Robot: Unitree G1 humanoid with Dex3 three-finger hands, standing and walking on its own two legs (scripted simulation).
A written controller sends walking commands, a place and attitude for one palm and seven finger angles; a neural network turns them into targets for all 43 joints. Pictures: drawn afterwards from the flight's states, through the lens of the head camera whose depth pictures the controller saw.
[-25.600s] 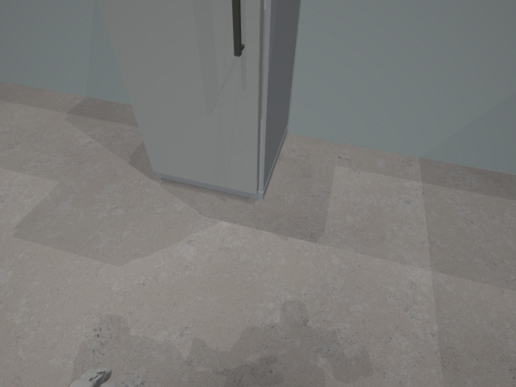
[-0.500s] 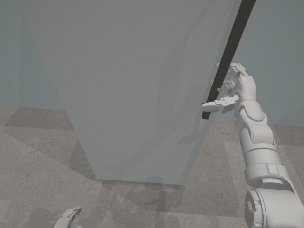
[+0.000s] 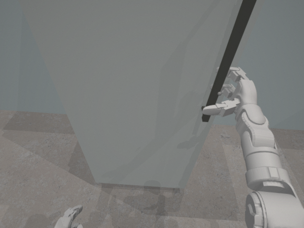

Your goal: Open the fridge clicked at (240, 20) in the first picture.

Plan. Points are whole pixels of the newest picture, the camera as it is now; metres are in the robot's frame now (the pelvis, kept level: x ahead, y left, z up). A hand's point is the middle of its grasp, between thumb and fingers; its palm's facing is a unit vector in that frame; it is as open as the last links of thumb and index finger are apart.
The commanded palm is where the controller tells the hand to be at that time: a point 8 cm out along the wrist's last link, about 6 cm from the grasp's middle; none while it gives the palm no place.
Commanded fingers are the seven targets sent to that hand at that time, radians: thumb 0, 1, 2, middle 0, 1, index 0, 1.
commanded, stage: grip the handle and tug to test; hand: right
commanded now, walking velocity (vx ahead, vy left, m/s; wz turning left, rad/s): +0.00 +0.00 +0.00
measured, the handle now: (224, 57) +0.48 -0.14 +0.25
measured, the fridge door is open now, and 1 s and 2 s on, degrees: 0 0 1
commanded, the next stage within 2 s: pull the door a little, standing still in 1.50 s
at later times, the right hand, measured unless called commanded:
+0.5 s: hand (218, 91) +0.43 -0.13 +0.18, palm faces -0.01 +1.00 +0.01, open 9.9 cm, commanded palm +0.40 -0.18 +0.18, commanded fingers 0.00 -0.53 -0.74 0.41 1.35 0.41 1.35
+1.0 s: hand (215, 91) +0.43 -0.12 +0.18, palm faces -0.01 +1.00 +0.02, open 6.2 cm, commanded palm +0.40 -0.18 +0.18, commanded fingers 0.00 -0.90 -0.90 0.45 1.40 0.45 1.40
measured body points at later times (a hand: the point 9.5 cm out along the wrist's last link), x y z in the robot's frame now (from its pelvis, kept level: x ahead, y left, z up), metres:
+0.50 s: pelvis +0.00 -0.01 +0.00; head +0.00 +0.00 +0.45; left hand +0.12 +0.24 -0.11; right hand +0.42 -0.18 +0.18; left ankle -0.02 +0.08 -0.74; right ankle +0.02 -0.10 -0.74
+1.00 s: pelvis +0.01 -0.01 +0.00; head +0.00 +0.00 +0.45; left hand +0.13 +0.24 -0.10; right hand +0.42 -0.18 +0.18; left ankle -0.02 +0.08 -0.74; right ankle +0.02 -0.10 -0.74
